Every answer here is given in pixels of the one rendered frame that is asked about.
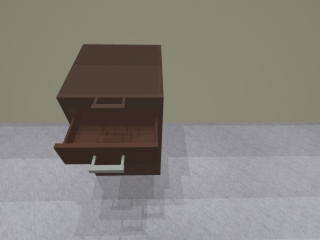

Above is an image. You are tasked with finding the drawer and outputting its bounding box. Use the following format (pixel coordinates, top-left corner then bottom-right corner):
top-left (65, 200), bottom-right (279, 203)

top-left (53, 110), bottom-right (158, 165)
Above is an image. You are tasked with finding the handle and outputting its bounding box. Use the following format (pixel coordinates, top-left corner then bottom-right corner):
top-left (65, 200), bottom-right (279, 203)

top-left (88, 155), bottom-right (125, 174)
top-left (91, 104), bottom-right (126, 112)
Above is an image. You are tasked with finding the cabinet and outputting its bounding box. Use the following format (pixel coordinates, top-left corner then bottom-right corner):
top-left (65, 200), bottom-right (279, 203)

top-left (56, 44), bottom-right (164, 176)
